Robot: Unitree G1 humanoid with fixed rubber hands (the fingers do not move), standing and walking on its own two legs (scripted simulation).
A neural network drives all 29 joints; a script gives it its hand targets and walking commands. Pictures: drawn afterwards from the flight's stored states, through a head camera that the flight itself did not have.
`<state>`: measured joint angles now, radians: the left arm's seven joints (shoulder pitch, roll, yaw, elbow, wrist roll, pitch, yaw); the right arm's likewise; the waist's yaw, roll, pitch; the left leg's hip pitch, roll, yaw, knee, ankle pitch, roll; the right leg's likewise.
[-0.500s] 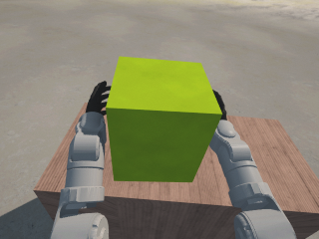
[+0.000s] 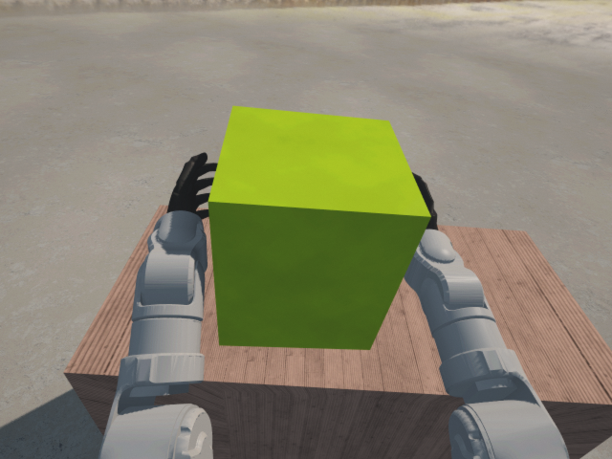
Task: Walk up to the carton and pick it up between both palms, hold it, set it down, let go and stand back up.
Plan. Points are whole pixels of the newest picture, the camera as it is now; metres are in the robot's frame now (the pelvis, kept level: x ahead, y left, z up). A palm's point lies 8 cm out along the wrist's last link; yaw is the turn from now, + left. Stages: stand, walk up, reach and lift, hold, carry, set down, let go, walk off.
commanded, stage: hold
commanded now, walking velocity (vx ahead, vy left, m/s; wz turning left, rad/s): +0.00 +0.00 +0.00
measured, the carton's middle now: (304, 232) +0.38 -0.01 +0.16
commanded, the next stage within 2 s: none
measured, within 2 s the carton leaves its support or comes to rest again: neither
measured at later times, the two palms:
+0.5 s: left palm (185, 218) +0.37 +0.15 +0.19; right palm (414, 231) +0.37 -0.15 +0.17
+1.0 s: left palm (184, 214) +0.37 +0.15 +0.19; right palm (414, 229) +0.37 -0.15 +0.18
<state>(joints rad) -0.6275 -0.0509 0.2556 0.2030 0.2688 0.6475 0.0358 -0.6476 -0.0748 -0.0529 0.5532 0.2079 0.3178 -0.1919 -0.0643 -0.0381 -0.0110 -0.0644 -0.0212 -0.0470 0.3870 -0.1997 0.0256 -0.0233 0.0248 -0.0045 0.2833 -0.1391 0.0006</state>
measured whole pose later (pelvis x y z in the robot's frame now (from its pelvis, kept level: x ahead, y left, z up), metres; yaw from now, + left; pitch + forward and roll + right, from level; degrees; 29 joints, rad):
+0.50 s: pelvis +0.01 +0.00 +0.00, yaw +1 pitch -7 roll -2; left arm -0.61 -0.05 0.25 0.21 0.26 0.64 0.04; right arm -0.64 -0.07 -0.05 0.56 0.22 0.31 -0.19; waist -0.07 -0.04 -0.01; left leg -0.07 -0.02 -0.06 0.40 -0.21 0.03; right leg -0.02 0.03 -0.01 0.28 -0.15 0.00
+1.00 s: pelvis +0.01 +0.00 +0.00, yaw +0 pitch -6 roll -2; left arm -0.60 -0.04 0.24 0.16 0.26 0.65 0.04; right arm -0.63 -0.07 -0.05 0.52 0.22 0.32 -0.20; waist -0.07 -0.04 -0.01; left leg -0.07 -0.02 -0.05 0.40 -0.21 0.02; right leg -0.02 0.03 -0.01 0.28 -0.15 0.00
